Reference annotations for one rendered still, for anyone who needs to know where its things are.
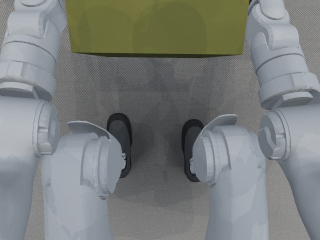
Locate left robot upper arm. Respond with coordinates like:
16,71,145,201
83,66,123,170
0,95,60,240

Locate robot left forearm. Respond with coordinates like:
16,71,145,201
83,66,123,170
0,0,67,102

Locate robot right forearm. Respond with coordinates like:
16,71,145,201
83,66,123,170
244,0,320,110

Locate robot left thigh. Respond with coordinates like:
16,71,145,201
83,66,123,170
42,132,118,240

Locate carton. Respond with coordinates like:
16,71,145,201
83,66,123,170
65,0,250,58

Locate robot right foot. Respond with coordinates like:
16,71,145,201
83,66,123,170
181,119,204,182

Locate right robot upper arm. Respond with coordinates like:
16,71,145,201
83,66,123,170
257,103,320,240

